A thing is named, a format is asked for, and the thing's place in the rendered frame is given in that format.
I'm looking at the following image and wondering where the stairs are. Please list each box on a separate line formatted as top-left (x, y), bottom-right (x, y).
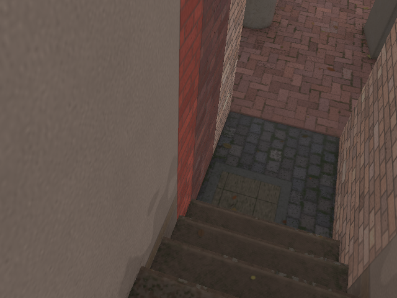
top-left (128, 201), bottom-right (351, 298)

